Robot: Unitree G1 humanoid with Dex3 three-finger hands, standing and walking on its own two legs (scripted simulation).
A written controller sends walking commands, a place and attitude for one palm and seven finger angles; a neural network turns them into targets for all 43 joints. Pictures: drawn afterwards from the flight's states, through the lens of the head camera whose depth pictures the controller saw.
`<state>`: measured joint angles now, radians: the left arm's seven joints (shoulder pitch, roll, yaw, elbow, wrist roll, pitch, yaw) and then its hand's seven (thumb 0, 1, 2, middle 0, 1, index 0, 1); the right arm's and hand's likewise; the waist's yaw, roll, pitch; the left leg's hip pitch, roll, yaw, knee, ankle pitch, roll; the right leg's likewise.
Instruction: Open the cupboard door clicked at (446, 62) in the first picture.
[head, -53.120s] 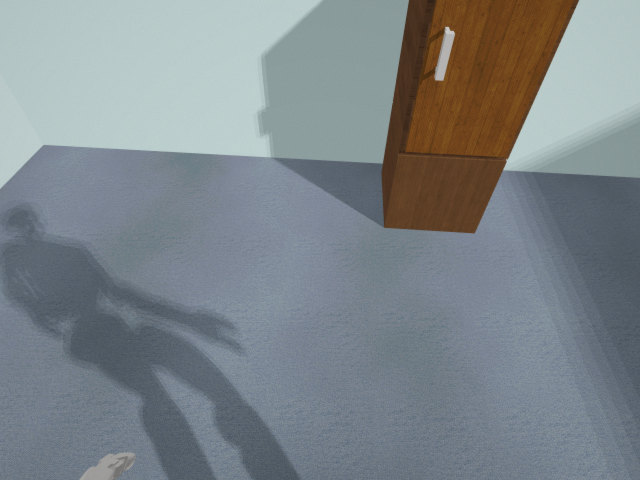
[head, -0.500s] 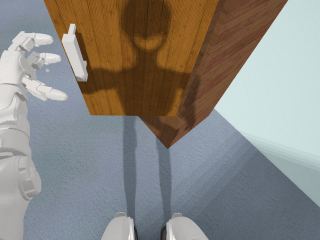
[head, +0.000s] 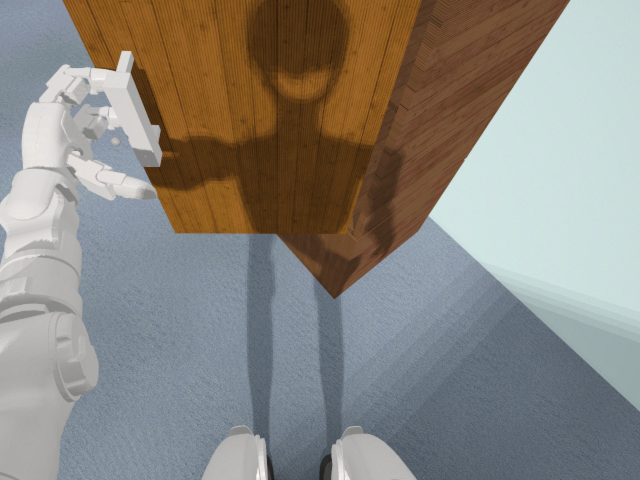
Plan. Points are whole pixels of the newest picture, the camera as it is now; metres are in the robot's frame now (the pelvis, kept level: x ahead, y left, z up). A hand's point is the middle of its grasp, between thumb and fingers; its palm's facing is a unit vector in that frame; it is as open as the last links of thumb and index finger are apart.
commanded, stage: slide the fingers in behind the handle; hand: left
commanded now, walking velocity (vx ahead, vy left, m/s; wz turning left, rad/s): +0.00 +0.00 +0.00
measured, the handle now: (139, 112) +0.55 +0.19 +0.08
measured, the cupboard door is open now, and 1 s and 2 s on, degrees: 52 52 53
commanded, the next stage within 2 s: close the thumb around the handle in 0.92 s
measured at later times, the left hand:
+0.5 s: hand (142, 144) +0.50 +0.18 +0.08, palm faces -0.03 -1.00 -0.01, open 14.0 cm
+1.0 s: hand (144, 141) +0.50 +0.18 +0.09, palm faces -0.02 -1.00 -0.01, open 14.0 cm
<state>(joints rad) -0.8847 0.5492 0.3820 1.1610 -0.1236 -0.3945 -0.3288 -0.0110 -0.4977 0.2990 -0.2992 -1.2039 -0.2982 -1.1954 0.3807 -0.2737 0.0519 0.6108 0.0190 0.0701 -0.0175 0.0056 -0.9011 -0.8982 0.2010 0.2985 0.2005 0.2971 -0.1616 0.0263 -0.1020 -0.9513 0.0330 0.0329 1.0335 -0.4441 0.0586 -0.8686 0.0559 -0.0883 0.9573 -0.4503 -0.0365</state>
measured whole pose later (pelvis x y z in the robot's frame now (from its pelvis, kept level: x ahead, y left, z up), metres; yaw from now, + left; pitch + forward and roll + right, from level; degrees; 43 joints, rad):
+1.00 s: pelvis +0.00 +0.00 +0.00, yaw +0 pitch +20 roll -3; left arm -0.88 0.47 0.35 1.16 -0.12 -0.42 -0.24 -0.01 -0.50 0.30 -0.30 -1.20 -0.30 -1.20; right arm 0.41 -0.27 0.04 0.63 0.01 0.06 0.00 0.01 -0.90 -0.90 0.20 0.30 0.20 0.30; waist -0.16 0.03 -0.11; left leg -0.94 0.03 0.04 1.03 -0.44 0.06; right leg -0.87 0.05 -0.08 0.96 -0.45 -0.04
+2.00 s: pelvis +0.00 +0.00 +0.00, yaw +0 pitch +19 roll -3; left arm -0.80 0.42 0.33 1.08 -0.13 -0.41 -0.20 0.01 0.71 0.80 -0.34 -1.35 -0.32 -1.34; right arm 0.40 -0.27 0.03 0.62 0.01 0.07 0.01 0.01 -0.90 -0.90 0.20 0.30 0.20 0.30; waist -0.15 0.04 -0.12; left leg -0.90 0.03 0.05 1.01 -0.44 0.06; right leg -0.83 0.06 -0.07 0.95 -0.45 -0.04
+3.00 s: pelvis +0.02 -0.06 +0.02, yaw +4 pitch +9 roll +1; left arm 0.26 -0.07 -0.24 -0.02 0.08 -0.22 0.50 0.01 0.66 0.75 -0.27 -1.30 -0.28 -1.31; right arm 0.26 -0.21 0.01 0.52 -0.05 0.05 0.02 0.01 -0.90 -0.90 0.20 0.30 0.20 0.30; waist -0.03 0.04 -0.14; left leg -0.61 0.00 0.00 0.87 -0.42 -0.02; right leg -0.56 0.04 -0.11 0.89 -0.50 -0.10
